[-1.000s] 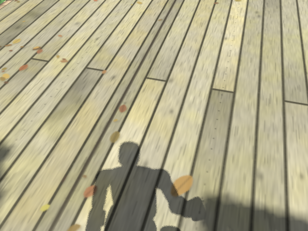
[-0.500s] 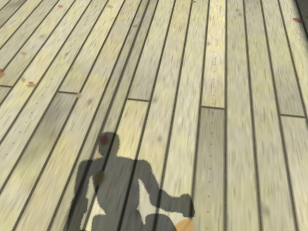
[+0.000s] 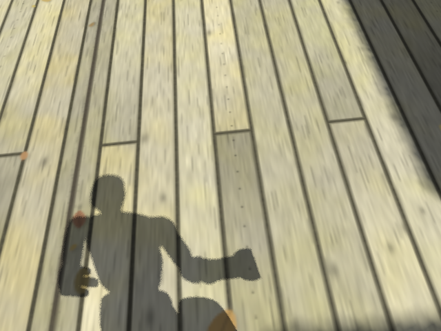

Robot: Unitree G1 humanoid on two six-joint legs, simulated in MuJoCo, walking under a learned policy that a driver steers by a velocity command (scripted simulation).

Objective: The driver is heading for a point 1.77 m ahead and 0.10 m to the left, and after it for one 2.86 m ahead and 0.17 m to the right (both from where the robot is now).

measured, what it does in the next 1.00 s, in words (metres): steps on the spot: left foot, then right foot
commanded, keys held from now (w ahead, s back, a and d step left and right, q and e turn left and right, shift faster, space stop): no key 0.52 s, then w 0.48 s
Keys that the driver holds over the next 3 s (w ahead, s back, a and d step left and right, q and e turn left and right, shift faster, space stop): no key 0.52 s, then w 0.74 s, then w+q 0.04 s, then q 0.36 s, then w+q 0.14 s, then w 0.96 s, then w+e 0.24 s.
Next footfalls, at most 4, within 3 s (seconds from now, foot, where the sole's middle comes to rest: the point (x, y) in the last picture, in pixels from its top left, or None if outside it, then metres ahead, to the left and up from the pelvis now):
0.24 left None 0.05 0.14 -0.77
0.44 right None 0.03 -0.10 -0.77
1.16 right None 0.31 -0.14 -0.77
1.68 left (231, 295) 0.53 0.06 -0.77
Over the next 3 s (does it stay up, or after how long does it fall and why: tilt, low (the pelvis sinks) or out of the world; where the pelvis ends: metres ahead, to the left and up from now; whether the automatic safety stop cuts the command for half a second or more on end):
stays up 0.96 0.07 0.01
